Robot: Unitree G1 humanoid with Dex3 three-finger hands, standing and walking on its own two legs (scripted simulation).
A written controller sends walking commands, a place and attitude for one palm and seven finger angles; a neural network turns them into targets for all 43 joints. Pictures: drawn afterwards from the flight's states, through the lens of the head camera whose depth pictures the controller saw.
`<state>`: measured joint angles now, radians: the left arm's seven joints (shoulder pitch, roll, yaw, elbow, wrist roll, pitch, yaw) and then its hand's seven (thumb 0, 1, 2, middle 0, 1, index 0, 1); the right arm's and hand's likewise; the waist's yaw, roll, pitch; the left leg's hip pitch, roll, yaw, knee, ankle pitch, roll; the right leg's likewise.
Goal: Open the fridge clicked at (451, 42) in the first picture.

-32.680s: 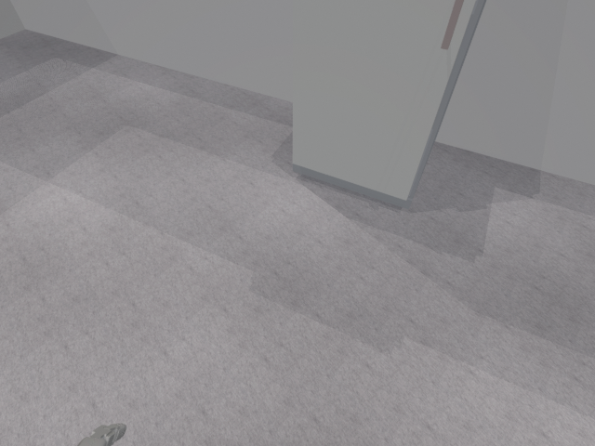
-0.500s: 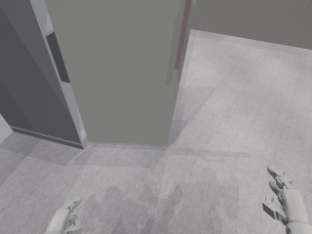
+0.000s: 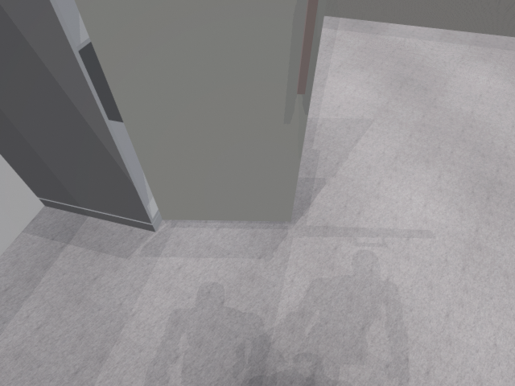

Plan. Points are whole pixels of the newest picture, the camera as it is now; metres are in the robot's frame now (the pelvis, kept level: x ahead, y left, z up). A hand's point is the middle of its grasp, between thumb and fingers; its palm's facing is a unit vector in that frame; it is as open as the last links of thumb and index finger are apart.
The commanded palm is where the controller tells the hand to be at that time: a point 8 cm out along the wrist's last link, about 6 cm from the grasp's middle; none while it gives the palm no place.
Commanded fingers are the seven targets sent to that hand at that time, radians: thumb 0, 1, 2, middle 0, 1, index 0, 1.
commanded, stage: let the arm hang, fingers relaxed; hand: right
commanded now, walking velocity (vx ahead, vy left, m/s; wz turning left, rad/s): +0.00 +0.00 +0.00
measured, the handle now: (307, 27) +0.83 -0.06 +0.16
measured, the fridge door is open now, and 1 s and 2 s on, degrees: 76 76 76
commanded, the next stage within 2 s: look to check the result in 0.48 s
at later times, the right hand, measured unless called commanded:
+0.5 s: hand out of the picture +0.13 -0.24 -0.15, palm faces -0.06 +0.95 -0.32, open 7.3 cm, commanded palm none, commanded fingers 0.00 -0.90 -0.90 0.20 0.30 0.20 0.30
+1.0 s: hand out of the picture +0.11 -0.23 -0.15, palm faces -0.05 +0.94 -0.33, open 7.3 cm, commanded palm none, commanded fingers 0.00 -0.90 -0.90 0.20 0.30 0.20 0.30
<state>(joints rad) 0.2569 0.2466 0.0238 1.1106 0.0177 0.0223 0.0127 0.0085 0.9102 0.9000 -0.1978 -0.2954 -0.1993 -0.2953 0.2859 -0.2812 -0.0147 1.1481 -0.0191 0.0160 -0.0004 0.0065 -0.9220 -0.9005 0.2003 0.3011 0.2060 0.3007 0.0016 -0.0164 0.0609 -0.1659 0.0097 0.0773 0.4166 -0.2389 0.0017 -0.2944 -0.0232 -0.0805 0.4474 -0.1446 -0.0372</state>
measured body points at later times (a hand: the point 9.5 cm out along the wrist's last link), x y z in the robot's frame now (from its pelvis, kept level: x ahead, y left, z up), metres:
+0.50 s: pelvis +0.02 +0.00 +0.01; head +0.03 +0.00 +0.46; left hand +0.11 +0.30 -0.12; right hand +0.13 -0.29 -0.12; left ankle -0.01 +0.12 -0.74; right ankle +0.06 -0.09 -0.74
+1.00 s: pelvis +0.05 +0.01 +0.01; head +0.07 +0.02 +0.46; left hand +0.12 +0.30 -0.13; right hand +0.11 -0.28 -0.13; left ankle -0.01 +0.12 -0.74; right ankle +0.06 -0.09 -0.74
